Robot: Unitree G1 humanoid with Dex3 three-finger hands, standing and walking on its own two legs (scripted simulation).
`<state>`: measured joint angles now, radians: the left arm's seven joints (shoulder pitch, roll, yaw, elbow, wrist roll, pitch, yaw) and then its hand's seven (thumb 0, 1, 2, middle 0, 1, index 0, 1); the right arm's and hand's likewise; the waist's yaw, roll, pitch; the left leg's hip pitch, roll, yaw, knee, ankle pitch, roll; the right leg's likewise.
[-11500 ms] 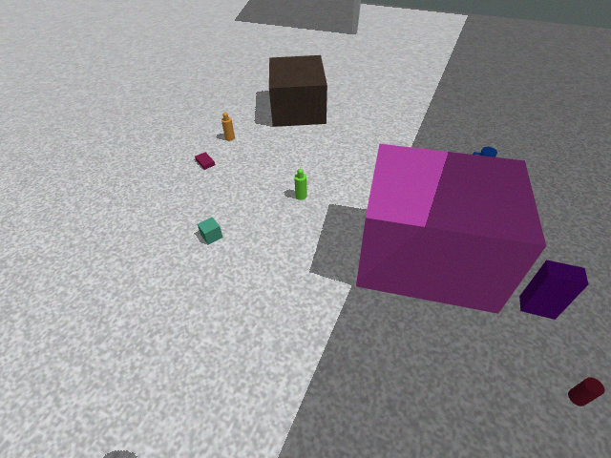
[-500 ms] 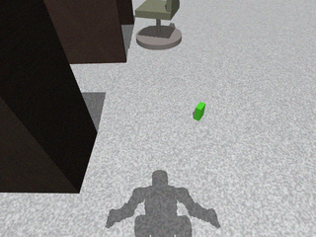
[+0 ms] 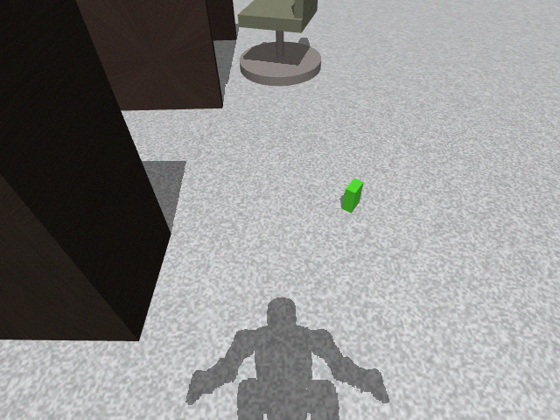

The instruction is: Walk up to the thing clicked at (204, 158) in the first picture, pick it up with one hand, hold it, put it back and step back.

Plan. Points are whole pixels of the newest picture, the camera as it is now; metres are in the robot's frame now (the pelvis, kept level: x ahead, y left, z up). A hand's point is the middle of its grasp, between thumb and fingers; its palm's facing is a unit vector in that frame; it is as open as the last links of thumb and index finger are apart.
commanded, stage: stand
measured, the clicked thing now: out of the picture +0.28 -1.24 -0.77
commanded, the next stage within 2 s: walk up in 0.44 s
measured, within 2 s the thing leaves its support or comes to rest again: neither
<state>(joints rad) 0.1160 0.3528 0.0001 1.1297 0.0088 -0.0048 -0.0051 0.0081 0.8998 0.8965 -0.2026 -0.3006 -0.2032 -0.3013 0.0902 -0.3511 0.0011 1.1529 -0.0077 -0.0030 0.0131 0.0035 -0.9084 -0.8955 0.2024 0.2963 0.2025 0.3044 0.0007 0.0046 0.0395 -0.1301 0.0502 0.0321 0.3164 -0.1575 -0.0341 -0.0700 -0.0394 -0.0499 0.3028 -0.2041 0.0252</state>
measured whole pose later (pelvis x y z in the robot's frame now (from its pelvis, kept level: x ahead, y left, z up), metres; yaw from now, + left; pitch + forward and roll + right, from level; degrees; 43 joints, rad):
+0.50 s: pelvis +0.01 +0.00 +0.00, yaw +0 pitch -2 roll +0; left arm 0.15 0.36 0.03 1.09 0.02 -0.01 -0.04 0.01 0.90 0.90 -0.20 -0.30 -0.20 -0.30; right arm 0.13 -0.35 -0.03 1.11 -0.02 -0.02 0.04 0.00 -0.91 -0.90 0.20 0.30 0.20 0.30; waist 0.01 0.00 0.02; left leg -0.15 0.04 0.04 0.40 -0.28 0.00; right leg -0.11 -0.05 -0.04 0.43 -0.36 0.00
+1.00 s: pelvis +0.16 +0.00 -0.04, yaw +2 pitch -3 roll +0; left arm 0.33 0.43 0.06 0.96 0.00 -0.03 -0.03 0.01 0.90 0.90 -0.20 -0.30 -0.20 -0.30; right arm 0.13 -0.39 -0.10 0.89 -0.03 -0.04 0.09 0.01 -0.91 -0.90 0.20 0.30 0.20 0.30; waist 0.05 -0.01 0.14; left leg -0.43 0.01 0.07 0.66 -0.17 0.05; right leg -0.03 -0.06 -0.05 0.83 -0.52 -0.02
